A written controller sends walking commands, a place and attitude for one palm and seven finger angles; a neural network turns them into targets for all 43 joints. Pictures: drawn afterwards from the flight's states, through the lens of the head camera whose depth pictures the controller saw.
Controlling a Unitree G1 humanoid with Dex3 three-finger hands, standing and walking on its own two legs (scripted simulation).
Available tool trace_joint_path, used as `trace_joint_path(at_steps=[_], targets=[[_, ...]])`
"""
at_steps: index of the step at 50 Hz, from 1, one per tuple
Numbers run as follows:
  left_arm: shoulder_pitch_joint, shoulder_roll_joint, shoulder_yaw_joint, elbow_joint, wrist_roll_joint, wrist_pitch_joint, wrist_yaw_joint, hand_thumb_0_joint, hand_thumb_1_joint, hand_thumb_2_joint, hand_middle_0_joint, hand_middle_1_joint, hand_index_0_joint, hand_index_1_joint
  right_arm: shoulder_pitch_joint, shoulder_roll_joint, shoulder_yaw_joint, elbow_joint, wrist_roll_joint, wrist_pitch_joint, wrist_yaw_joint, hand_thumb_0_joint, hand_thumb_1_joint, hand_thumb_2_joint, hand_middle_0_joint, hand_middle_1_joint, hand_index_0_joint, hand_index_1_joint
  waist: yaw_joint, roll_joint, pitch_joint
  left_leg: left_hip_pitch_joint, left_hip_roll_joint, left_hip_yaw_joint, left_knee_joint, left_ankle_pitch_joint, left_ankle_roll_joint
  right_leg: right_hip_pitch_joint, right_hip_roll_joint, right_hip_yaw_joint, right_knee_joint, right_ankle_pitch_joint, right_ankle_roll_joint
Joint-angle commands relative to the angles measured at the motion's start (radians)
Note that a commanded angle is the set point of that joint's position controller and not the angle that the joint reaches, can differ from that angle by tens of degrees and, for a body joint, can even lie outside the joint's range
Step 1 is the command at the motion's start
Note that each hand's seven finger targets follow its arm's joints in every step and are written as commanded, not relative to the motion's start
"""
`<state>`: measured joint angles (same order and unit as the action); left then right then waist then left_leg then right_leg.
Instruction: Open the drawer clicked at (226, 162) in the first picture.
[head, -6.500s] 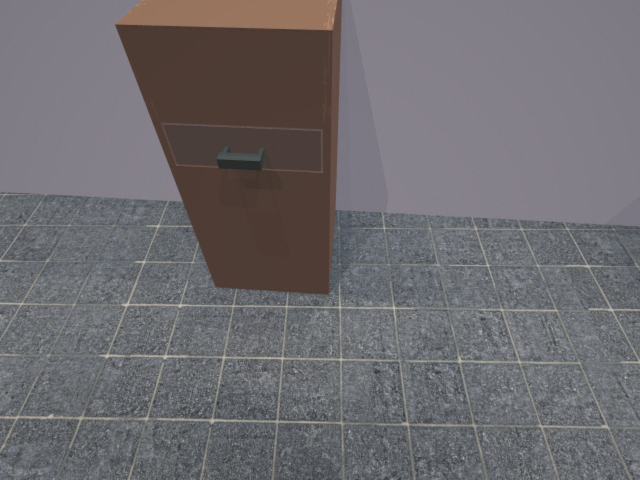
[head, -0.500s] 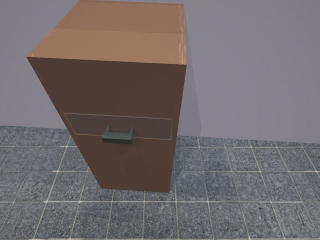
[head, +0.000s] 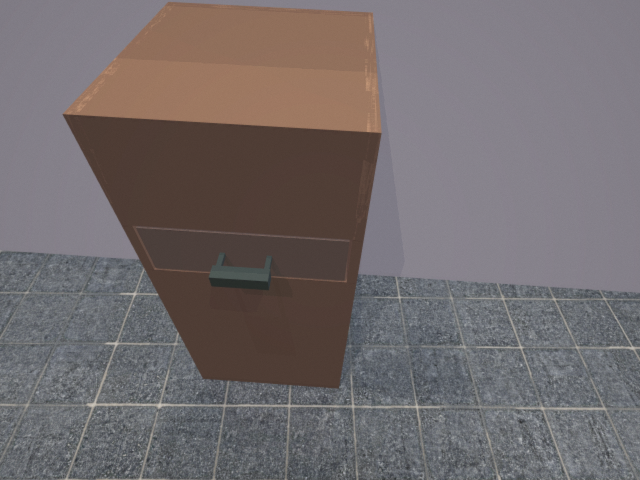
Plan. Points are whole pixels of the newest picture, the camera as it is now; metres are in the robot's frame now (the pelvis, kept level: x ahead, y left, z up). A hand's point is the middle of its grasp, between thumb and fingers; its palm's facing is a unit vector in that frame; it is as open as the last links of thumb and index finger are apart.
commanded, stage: look again from close up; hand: left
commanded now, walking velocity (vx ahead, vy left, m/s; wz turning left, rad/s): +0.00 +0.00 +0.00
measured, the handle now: (243, 268) +0.49 +0.17 -0.11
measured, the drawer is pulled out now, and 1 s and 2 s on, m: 0.00 0.00 0.00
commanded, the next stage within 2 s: raise the hand with hooked fingers in 0.24 s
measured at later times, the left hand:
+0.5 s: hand out of the picture +0.11 +0.21 -0.09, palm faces -0.12 -0.76 -0.64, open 7.4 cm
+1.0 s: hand (137, 461) +0.15 +0.22 -0.03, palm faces +0.06 -0.07 -1.00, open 10.0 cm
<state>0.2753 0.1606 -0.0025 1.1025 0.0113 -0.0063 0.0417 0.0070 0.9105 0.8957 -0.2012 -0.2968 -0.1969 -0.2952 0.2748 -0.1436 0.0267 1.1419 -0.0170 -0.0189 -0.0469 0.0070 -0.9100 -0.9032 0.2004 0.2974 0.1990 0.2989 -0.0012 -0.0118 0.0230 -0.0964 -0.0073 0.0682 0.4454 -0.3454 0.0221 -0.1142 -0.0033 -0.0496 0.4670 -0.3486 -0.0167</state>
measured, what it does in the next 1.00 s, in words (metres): shifts its weight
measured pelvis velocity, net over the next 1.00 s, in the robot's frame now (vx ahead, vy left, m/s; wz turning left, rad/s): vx -0.08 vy -0.04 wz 0.05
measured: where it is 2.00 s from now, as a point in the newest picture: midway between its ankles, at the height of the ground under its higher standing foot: outside the picture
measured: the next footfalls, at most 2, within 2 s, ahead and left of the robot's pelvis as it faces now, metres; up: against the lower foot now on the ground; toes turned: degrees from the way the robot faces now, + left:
none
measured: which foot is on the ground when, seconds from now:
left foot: down 0.00-1.00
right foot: down 0.00-1.00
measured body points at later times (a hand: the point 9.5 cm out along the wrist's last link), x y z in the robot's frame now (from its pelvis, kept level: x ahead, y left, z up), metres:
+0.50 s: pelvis -0.02 +0.00 -0.01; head +0.00 -0.02 +0.44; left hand +0.11 +0.25 -0.05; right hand +0.04 -0.24 -0.15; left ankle -0.07 +0.10 -0.74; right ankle -0.06 -0.10 -0.74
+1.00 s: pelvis -0.08 -0.04 -0.04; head -0.05 -0.06 +0.41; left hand +0.14 +0.22 +0.02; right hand +0.16 -0.22 -0.13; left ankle -0.07 +0.10 -0.74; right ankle -0.06 -0.11 -0.74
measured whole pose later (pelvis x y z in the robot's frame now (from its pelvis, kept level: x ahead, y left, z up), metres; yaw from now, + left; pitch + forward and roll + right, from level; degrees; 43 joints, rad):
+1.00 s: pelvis -0.08 -0.04 -0.04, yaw +3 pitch +8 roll +1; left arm 0.17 0.37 -0.07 0.16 1.03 0.00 0.42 0.00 0.31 0.65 -0.27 -0.67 -0.26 -0.67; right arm 0.05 -0.19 0.01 0.57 -0.06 0.10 -0.03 0.01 -0.90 -0.90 0.20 0.30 0.20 0.30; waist 0.08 0.03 -0.08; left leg -0.61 0.01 0.00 0.85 -0.39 -0.01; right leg -0.61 0.01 -0.09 0.87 -0.41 -0.08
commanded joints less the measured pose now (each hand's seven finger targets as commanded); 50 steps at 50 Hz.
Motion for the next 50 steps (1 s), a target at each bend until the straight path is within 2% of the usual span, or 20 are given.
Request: trace_joint_path(at_steps=[1, 16, 17, 18, 19, 20, 21, 22, 24, 25, 26, 27, 29, 31, 34, 35, 40, 42, 46, 50], targets=[[0.074, 0.092, 0.014, -0.026, -0.002, -0.010, 0.004, 0.000, 0.900, 0.900, -0.200, -0.300, -0.200, -0.300, 0.068, -0.102, -0.017, -0.018, 0.004, -0.013, -0.005, 0.000, -0.900, -0.900, 0.200, 0.300, 0.200, 0.300, 0.007, 0.018, 0.032, -0.039, 0.118, -0.093, -0.056, 0.417, 0.028, -0.006, -0.104, 0.079, -0.036, 0.410, -0.033], [0.088, 0.081, 0.012, -0.016, -0.001, -0.012, 0.003, 0.000, 0.900, 0.900, -0.200, -0.300, -0.200, -0.300, 0.078, -0.086, -0.018, -0.006, 0.007, -0.017, -0.005, 0.000, -0.900, -0.900, 0.200, 0.300, 0.200, 0.300, 0.008, 0.015, 0.035, -0.048, 0.116, -0.097, -0.064, 0.383, 0.030, -0.013, -0.106, 0.083, -0.051, 0.377, -0.031], [0.156, 0.104, 0.014, 0.016, 0.011, -0.039, 0.041, 0.000, 0.900, 0.900, -0.200, -0.300, -0.200, -0.300, -0.020, -0.129, -0.030, -0.089, 0.020, -0.020, 0.010, 0.000, -0.900, -0.900, 0.200, 0.300, 0.200, 0.300, 0.035, 0.015, 0.090, -0.142, 0.118, -0.059, 0.152, 0.521, -0.009, -0.088, -0.158, 0.132, -0.054, 0.781, 0.006], [-0.622, 0.395, -0.027, -1.525, 0.128, -0.189, 0.047, 0.000, 0.877, 0.890, -0.202, -0.315, -0.202, -0.315, 0.016, -0.282, -0.037, -0.433, 0.073, -0.171, -0.030, 0.000, -0.900, -0.900, 0.200, 0.300, 0.200, 0.300, -0.054, 0.330, -0.404, 0.123, 0.032, -0.073, 0.002, 0.775, 0.024, -0.023, -0.042, 0.146, 0.072, 0.706, -0.040], [-0.214, 0.329, 0.008, -1.235, 0.163, -0.098, 0.128, 0.000, 0.853, 0.880, -0.203, -0.330, -0.203, -0.330, -0.034, -0.206, -0.047, -0.371, 0.049, -0.281, -0.069, 0.000, -0.900, -0.900, 0.200, 0.300, 0.200, 0.300, 0.010, 0.503, -0.402, 0.283, 0.093, -0.117, -0.039, 0.993, -0.004, -0.166, -0.004, 0.033, 0.166, 0.242, -0.043], [0.038, 0.166, -0.058, -1.080, 0.164, 0.062, 0.183, 0.000, 0.830, 0.870, -0.205, -0.345, -0.205, -0.345, -0.053, -0.159, -0.073, -0.350, 0.076, -0.308, -0.074, 0.000, -0.900, -0.900, 0.200, 0.300, 0.200, 0.300, -0.012, 0.325, -0.237, 0.155, 0.107, -0.124, -0.071, 0.965, -0.036, -0.269, 0.009, -0.037, 0.246, 0.009, -0.015], [0.050, 0.030, -0.161, -1.065, 0.217, 0.086, 0.181, 0.000, 0.807, 0.860, -0.207, -0.360, -0.207, -0.360, -0.023, -0.157, -0.070, -0.346, 0.073, -0.317, -0.067, 0.000, -0.900, -0.900, 0.200, 0.300, 0.200, 0.300, -0.036, 0.183, -0.126, 0.074, 0.101, -0.117, -0.047, 0.868, -0.011, -0.319, 0.014, -0.040, 0.215, 0.018, -0.002], [-0.007, 0.082, -0.162, -1.148, 0.294, 0.072, 0.194, 0.000, 0.783, 0.850, -0.208, -0.375, -0.208, -0.375, -0.079, -0.196, -0.078, -0.407, 0.052, -0.320, -0.051, 0.000, -0.900, -0.900, 0.200, 0.300, 0.200, 0.300, -0.020, 0.080, -0.081, -0.012, 0.089, -0.123, 0.010, 0.717, -0.001, -0.335, 0.000, -0.029, 0.147, 0.066, -0.009], [0.037, 0.181, -0.125, -1.126, 0.519, 0.061, 0.235, 0.000, 0.737, 0.830, -0.212, -0.405, -0.212, -0.405, -0.105, -0.242, -0.081, -0.476, -0.006, -0.269, -0.032, 0.000, -0.900, -0.900, 0.200, 0.300, 0.200, 0.300, -0.028, -0.096, -0.152, -0.157, 0.029, -0.107, 0.142, 0.478, 0.013, -0.328, 0.004, 0.050, 0.087, 0.265, -0.036], [0.080, 0.204, -0.089, -1.089, 0.614, 0.053, 0.261, 0.000, 0.713, 0.820, -0.213, -0.420, -0.213, -0.420, -0.105, -0.245, -0.091, -0.511, -0.018, -0.233, -0.015, 0.000, -0.900, -0.900, 0.200, 0.300, 0.200, 0.300, -0.014, -0.122, -0.187, -0.216, 0.003, -0.101, 0.178, 0.461, 0.012, -0.300, 0.004, 0.088, 0.119, 0.350, -0.041], [0.192, 0.195, -0.072, -1.033, 0.727, 0.051, 0.288, 0.000, 0.690, 0.810, -0.215, -0.435, -0.215, -0.435, -0.107, -0.237, -0.101, -0.536, -0.032, -0.185, 0.005, 0.000, -0.900, -0.900, 0.200, 0.300, 0.200, 0.300, 0.021, -0.167, -0.241, -0.249, 0.000, -0.088, 0.201, 0.492, 0.002, -0.290, 0.019, 0.074, 0.172, 0.427, -0.040], [0.308, 0.133, -0.108, -0.947, 0.814, 0.048, 0.306, 0.000, 0.667, 0.800, -0.217, -0.450, -0.217, -0.450, -0.144, -0.227, -0.105, -0.562, -0.040, -0.140, 0.028, 0.000, -0.900, -0.900, 0.200, 0.300, 0.200, 0.300, 0.056, -0.248, -0.205, -0.354, -0.002, -0.080, 0.206, 0.412, -0.009, -0.314, 0.024, 0.073, 0.198, 0.384, -0.043], [0.361, 0.114, -0.122, -0.917, 0.938, 0.007, 0.325, 0.000, 0.620, 0.780, -0.220, -0.480, -0.220, -0.480, -0.208, -0.222, -0.110, -0.622, -0.036, -0.068, 0.071, 0.000, -0.900, -0.900, 0.200, 0.300, 0.200, 0.300, 0.089, -0.277, -0.134, -0.488, -0.021, -0.050, 0.224, 0.227, -0.017, -0.362, 0.024, 0.121, 0.199, 0.289, -0.051], [0.340, 0.228, -0.023, -1.029, 1.016, -0.056, 0.354, 0.000, 0.573, 0.760, -0.223, -0.510, -0.223, -0.510, -0.259, -0.220, -0.104, -0.684, -0.029, -0.024, 0.099, 0.000, -0.900, -0.900, 0.200, 0.300, 0.200, 0.300, 0.144, -0.170, -0.230, -0.539, -0.042, -0.035, 0.256, 0.188, -0.019, -0.314, 0.009, 0.170, 0.249, 0.308, -0.060], [0.211, 0.327, 0.066, -1.142, 1.106, -0.093, 0.429, 0.000, 0.503, 0.730, -0.228, -0.555, -0.228, -0.555, -0.293, -0.199, -0.092, -0.748, -0.030, 0.025, 0.103, 0.000, -0.900, -0.900, 0.200, 0.300, 0.200, 0.300, 0.146, -0.023, -0.283, -0.529, -0.057, -0.026, 0.300, 0.120, -0.010, -0.373, 0.007, 0.202, 0.262, 0.164, -0.063], [0.115, 0.369, 0.107, -1.178, 1.132, -0.092, 0.463, 0.000, 0.480, 0.720, -0.230, -0.570, -0.230, -0.570, -0.291, -0.196, -0.094, -0.746, -0.038, 0.045, 0.096, 0.000, -0.900, -0.900, 0.200, 0.300, 0.200, 0.300, 0.138, -0.030, -0.283, -0.535, -0.061, -0.036, 0.324, 0.095, -0.007, -0.407, 0.010, 0.215, 0.260, 0.111, -0.062], [-0.310, 0.387, 0.083, -1.315, 1.094, -0.073, 0.549, 0.000, 0.363, 0.670, -0.238, -0.645, -0.238, -0.645, -0.288, -0.176, -0.096, -0.750, -0.048, 0.077, 0.040, 0.000, -0.900, -0.900, 0.200, 0.300, 0.200, 0.300, 0.019, 0.015, -0.352, -0.452, -0.059, -0.062, 0.408, 0.009, 0.018, -0.499, 0.000, 0.261, 0.213, -0.050, -0.041], [-0.305, 0.366, 0.047, -1.265, 1.073, -0.071, 0.535, 0.000, 0.317, 0.650, -0.242, -0.675, -0.242, -0.675, -0.292, -0.172, -0.090, -0.743, -0.047, 0.067, 0.022, 0.000, -0.900, -0.900, 0.200, 0.300, 0.200, 0.300, 0.005, 0.030, -0.341, -0.441, -0.058, -0.058, 0.410, -0.007, 0.021, -0.480, -0.007, 0.253, 0.185, -0.063, -0.035], [-0.325, 0.367, 0.005, -1.198, 1.024, -0.021, 0.447, 0.000, 0.223, 0.610, -0.248, -0.735, -0.248, -0.735, -0.308, -0.173, -0.066, -0.724, -0.040, 0.069, 0.001, 0.000, -0.900, -0.900, 0.200, 0.300, 0.200, 0.300, 0.002, 0.009, -0.317, -0.439, -0.054, -0.055, 0.349, 0.006, 0.023, -0.384, -0.012, 0.232, 0.138, -0.012, -0.021], [-0.239, 0.379, 0.018, -1.104, 0.992, 0.027, 0.338, 0.000, 0.130, 0.570, -0.255, -0.795, -0.255, -0.795, -0.304, -0.175, -0.046, -0.715, -0.028, 0.079, -0.006, 0.000, -0.900, -0.900, 0.200, 0.300, 0.200, 0.300, 0.042, -0.046, -0.267, -0.447, -0.047, -0.052, 0.264, 0.044, 0.018, -0.267, -0.019, 0.228, 0.088, 0.044, -0.016]])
